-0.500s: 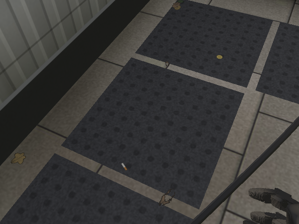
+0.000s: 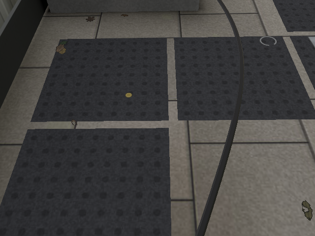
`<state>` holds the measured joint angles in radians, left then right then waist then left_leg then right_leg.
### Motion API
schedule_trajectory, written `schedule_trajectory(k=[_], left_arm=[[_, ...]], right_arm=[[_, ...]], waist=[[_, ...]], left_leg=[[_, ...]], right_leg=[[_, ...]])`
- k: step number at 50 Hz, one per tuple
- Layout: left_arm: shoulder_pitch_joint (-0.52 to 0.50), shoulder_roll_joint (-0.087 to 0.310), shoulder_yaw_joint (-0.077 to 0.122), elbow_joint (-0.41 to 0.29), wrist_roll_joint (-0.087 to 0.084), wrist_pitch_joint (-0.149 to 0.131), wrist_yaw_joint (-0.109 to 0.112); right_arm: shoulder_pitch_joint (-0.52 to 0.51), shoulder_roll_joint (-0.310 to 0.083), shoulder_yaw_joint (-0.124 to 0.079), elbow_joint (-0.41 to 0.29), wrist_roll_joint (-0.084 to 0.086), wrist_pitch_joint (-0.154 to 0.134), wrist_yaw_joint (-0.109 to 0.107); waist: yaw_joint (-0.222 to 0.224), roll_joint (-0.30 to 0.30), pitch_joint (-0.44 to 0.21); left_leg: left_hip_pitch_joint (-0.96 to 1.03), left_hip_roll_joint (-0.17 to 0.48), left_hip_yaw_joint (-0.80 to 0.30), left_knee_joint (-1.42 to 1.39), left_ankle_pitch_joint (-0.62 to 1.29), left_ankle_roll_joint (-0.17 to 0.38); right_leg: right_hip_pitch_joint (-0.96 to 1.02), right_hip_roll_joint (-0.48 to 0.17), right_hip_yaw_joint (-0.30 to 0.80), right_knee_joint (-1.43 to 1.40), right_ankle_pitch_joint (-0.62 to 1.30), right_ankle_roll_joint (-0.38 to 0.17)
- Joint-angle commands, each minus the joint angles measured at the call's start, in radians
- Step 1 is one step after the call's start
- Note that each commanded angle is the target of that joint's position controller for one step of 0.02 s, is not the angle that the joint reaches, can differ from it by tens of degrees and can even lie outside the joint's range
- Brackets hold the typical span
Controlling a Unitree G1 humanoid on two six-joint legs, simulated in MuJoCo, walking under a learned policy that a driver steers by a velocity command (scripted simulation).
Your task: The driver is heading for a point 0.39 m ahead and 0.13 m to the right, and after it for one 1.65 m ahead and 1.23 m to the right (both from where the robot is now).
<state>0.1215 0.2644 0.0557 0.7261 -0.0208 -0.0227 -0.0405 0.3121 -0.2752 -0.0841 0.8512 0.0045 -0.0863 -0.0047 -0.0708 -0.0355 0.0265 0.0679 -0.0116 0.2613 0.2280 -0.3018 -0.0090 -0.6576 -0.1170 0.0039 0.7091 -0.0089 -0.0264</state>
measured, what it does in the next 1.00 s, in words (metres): walks ahead, turning right: right foot, then left foot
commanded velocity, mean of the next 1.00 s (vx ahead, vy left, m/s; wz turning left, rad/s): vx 0.22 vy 0.00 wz -0.59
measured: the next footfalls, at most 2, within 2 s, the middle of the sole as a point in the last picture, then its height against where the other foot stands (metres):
right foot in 0.10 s outside the picture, level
left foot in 0.54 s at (159, 234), level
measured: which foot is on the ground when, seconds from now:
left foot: down 0.00-0.10, up 0.12-0.52, down 0.54-1.00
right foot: up 0.00-0.08, down 0.10-0.56, up 0.58-0.98, down 1.00-1.00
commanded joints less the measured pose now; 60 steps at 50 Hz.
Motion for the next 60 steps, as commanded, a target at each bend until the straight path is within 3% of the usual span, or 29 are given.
schedule_trajectory(k=[1, 3, 4, 5, 6, 7, 8, 9, 11, 14, 17, 22, 26, 27, 28, 29, 30, 31, 32, 35, 41, 48, 49, 50, 51, 52, 53, 55, 60], left_arm=[[-0.107, 0.068, 0.013, -0.117, 0.0, -0.013, -0.017], [-0.018, 0.11, 0.038, -0.116, -0.001, -0.006, -0.017], [0.125, 0.153, 0.065, -0.085, -0.005, -0.004, -0.011], [0.306, 0.232, 0.105, -0.037, -0.007, 0.004, 0.006], [0.315, 0.361, 0.128, -0.031, -0.015, 0.003, 0.021], [0.329, 0.321, 0.108, -0.08, 0.0, -0.02, 0.012], [0.306, 0.24, 0.085, -0.069, 0.009, -0.036, 0.005], [0.261, 0.204, 0.075, -0.068, 0.004, -0.044, 0.006], [0.13, 0.134, 0.05, -0.101, 0.013, -0.046, 0.013], [0.099, 0.165, 0.057, -0.118, 0.02, -0.046, 0.03], [0.121, 0.199, 0.069, -0.104, 0.01, -0.03, 0.055], [0.176, 0.192, 0.071, -0.085, 0.0, 0.01, 0.074], [0.117, 0.164, 0.066, -0.112, 0.001, 0.02, 0.084], [0.108, 0.132, 0.056, -0.128, 0.004, 0.018, 0.082], [0.13, 0.076, 0.037, -0.151, 0.024, 0.016, 0.082], [0.334, 0.066, 0.03, -0.148, 0.007, 0.018, 0.076], [0.372, 0.177, 0.053, -0.106, 0.003, 0.029, 0.074], [0.262, 0.229, 0.071, -0.108, -0.002, 0.047, 0.077], [0.212, 0.223, 0.074, -0.113, -0.002, 0.066, 0.084], [0.185, 0.159, 0.061, -0.14, -0.002, 0.091, 0.084], [0.109, 0.117, 0.039, -0.18, 0.009, 0.079, 0.071], [0.154, 0.132, 0.052, -0.17, 0.01, 0.083, 0.037], [0.188, 0.151, 0.062, -0.156, 0.013, 0.083, 0.04], [0.214, 0.225, 0.084, -0.158, 0.015, 0.081, 0.053], [0.183, 0.336, 0.101, -0.195, 0.022, 0.079, 0.065], [0.197, 0.302, 0.094, -0.2, 0.057, 0.054, 0.059], [0.149, 0.274, 0.082, -0.195, 0.059, 0.034, 0.057], [0.052, 0.209, 0.064, -0.206, 0.02, 0.024, 0.063], [0.075, 0.194, 0.053, -0.209, 0.019, 0.035, 0.08]], right_arm=[[-0.011, -0.195, -0.048, -0.044, 0.018, 0.012, -0.005], [-0.033, -0.225, -0.055, -0.05, 0.027, 0.027, -0.008], [-0.053, -0.224, -0.052, -0.055, 0.035, 0.036, -0.009], [-0.044, -0.194, -0.037, -0.064, 0.024, 0.033, -0.013], [0.025, -0.041, 0.009, -0.121, -0.026, 0.014, -0.007], [-0.025, -0.077, 0.017, -0.143, 0.002, -0.03, 0.004], [-0.138, -0.148, -0.002, -0.17, 0.044, -0.053, 0.013], [-0.158, -0.136, 0.006, -0.175, 0.04, -0.066, 0.012], [-0.139, -0.15, -0.005, -0.15, -0.003, -0.059, 0.001], [-0.122, -0.126, -0.005, -0.152, -0.021, -0.022, 0.0], [-0.196, -0.078, 0.014, -0.174, -0.027, -0.006, -0.004], [-0.31, -0.089, 0.016, -0.202, -0.007, 0.001, 0.015], [-0.243, -0.139, -0.01, -0.193, -0.015, -0.015, 0.017], [-0.202, -0.158, -0.016, -0.189, -0.028, -0.023, 0.012], [-0.142, -0.208, -0.024, -0.195, -0.045, -0.021, 0.0], [-0.126, -0.228, -0.026, -0.183, -0.06, -0.001, 0.002], [-0.164, -0.166, -0.018, -0.2, -0.023, 0.015, 0.002], [-0.191, -0.106, 0.0, -0.219, -0.017, 0.026, -0.002], [-0.223, -0.094, 0.007, -0.222, -0.023, 0.041, -0.005], [-0.272, -0.121, 0.003, -0.213, -0.034, 0.061, -0.019], [-0.256, -0.158, -0.015, -0.19, -0.023, 0.075, -0.028], [-0.263, -0.192, -0.028, -0.159, 0.014, 0.097, -0.014], [-0.226, -0.167, -0.024, -0.139, 0.019, 0.101, -0.013], [-0.192, -0.113, -0.012, -0.131, 0.005, 0.104, -0.006], [-0.232, -0.09, -0.002, -0.19, -0.032, 0.097, -0.005], [-0.33, -0.132, -0.017, -0.209, -0.026, 0.089, -0.014], [-0.318, -0.143, -0.025, -0.204, -0.005, 0.09, -0.017], [-0.258, -0.152, -0.035, -0.161, -0.014, 0.097, -0.029], [-0.263, -0.11, -0.021, -0.167, -0.005, 0.089, -0.021]], waist=[[0.009, 0.074, 0.077], [0.074, 0.112, -0.009], [0.16, 0.104, -0.086], [0.24, 0.055, -0.184], [0.14, -0.228, -0.232], [0.171, -0.16, -0.424], [0.203, -0.072, -0.306], [0.169, -0.036, -0.207], [0.083, 0.01, -0.115], [0.041, 0.024, -0.076], [0.055, -0.002, -0.064], [0.108, -0.07, -0.103], [0.052, -0.098, -0.108], [0.034, -0.067, -0.147], [0.031, 0.087, -0.25], [0.128, 0.351, -0.362], [0.122, 0.254, -0.34], [0.081, 0.171, -0.239], [0.083, 0.119, -0.194], [0.097, 0.173, -0.092], [0.06, 0.17, -0.15], [0.101, 0.175, -0.134], [0.106, 0.143, -0.13], [0.093, -0.05, -0.098], [0.071, -0.297, -0.054], [0.146, -0.189, -0.099], [0.107, -0.145, -0.088], [0.063, -0.098, -0.087], [0.069, -0.096, -0.12]], left_leg=[[0.015, 0.318, -0.07, -0.014, 0.475, 0.153], [0.035, 0.309, -0.038, 0.175, 0.845, 0.128], [-0.012, 0.276, -0.006, 0.373, 0.935, 0.101], [-0.206, 0.237, 0.002, 0.649, 0.777, 0.054], [-0.666, 0.065, -0.033, 1.024, -0.109, -0.019], [-0.818, -0.03, -0.31, 1.199, -0.312, -0.022], [-0.922, 0.027, -0.358, 1.198, -0.216, 0.005], [-0.913, 0.072, -0.352, 1.119, -0.13, 0.028], [-0.765, 0.134, -0.358, 0.959, -0.03, 0.024], [-0.671, 0.116, -0.325, 0.852, -0.003, -0.026], [-0.617, 0.058, -0.291, 0.628, 0.154, -0.061], [-0.519, -0.024, -0.311, 0.358, 0.347, -0.059], [-0.441, -0.011, -0.345, 0.216, 0.317, -0.007], [-0.322, 0.045, -0.362, 0.164, 0.462, 0.026], [-0.099, 0.243, -0.527, 0.202, 0.804, 0.094], [0.119, 0.475, -0.861, 0.193, 0.898, 0.3], [0.061, 0.474, -0.9, 0.168, 0.632, 0.314], [-0.023, 0.394, -0.741, 0.157, 0.488, 0.266], [-0.112, 0.338, -0.649, 0.131, 0.359, 0.232], [-0.321, 0.244, -0.458, 0.044, 0.256, 0.221], [-0.242, 0.305, -0.354, 0.034, 0.323, 0.265], [-0.261, 0.315, -0.25, 0.125, 0.232, 0.181], [-0.316, 0.286, -0.211, 0.196, 0.168, 0.123], [-0.472, 0.193, -0.115, 0.411, 0.004, 0.024], [-0.76, 0.031, -0.1, 0.659, -0.332, -0.068], [-0.768, 0.019, -0.272, 0.847, -0.35, -0.057], [-0.771, 0.036, -0.311, 0.897, -0.256, -0.038], [-0.761, 0.049, -0.321, 0.891, -0.115, -0.039], [-0.691, 0.01, -0.317, 0.774, -0.018, -0.073]], right_leg=[[-0.028, 0.023, -0.051, -0.059, -0.097, -0.04], [0.134, 0.103, -0.116, -0.063, -0.198, -0.083], [0.329, 0.159, -0.141, -0.118, -0.169, -0.117], [0.639, 0.154, -0.061, -0.147, -0.125, -0.162], [0.957, -0.113, 0.465, -0.216, -0.222, -0.319], [1.073, -0.237, 0.881, -0.404, -0.386, -0.433], [1.025, -0.213, 0.749, -0.438, -0.336, -0.365], [0.894, -0.17, 0.606, -0.424, -0.262, -0.326], [0.636, -0.094, 0.423, -0.439, -0.054, -0.275], [0.479, -0.064, 0.305, -0.445, 0.346, -0.277], [0.394, 0.014, 0.188, -0.409, 0.455, -0.225], [0.422, 0.033, 0.252, -0.328, 0.248, -0.15], [0.492, 0.032, 0.38, -0.172, 0.134, -0.111], [0.466, 0.09, 0.358, -0.068, 0.069, -0.075], [0.339, 0.178, 0.258, 0.18, -0.254, -0.024], [0.112, 0.276, 0.196, 0.407, -0.762, 0.029], [0.053, 0.184, 0.197, 0.53, -0.69, 0.066], [0.023, 0.153, 0.16, 0.577, -0.61, 0.089], [0.028, 0.13, 0.134, 0.575, -0.547, 0.101], [0.114, 0.104, 0.064, 0.503, -0.439, 0.109], [0.181, 0.051, 0.021, 0.248, -0.373, 0.095], [0.398, 0.093, -0.072, -0.14, -0.245, 0.007], [0.48, 0.109, -0.052, -0.223, -0.192, -0.027], [0.574, -0.026, 0.17, -0.353, -0.027, -0.097], [0.614, -0.251, 0.516, -0.383, 0.163, -0.274], [0.539, -0.26, 0.528, -0.407, 0.117, -0.335], [0.522, -0.206, 0.436, -0.407, 0.065, -0.284], [0.516, -0.124, 0.333, -0.38, 0.054, -0.191], [0.549, -0.068, 0.307, -0.34, 0.167, -0.191]])
Over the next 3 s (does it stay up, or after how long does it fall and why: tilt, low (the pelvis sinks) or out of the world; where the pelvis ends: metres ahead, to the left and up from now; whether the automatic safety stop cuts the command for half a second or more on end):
stays up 0.50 -0.33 -0.01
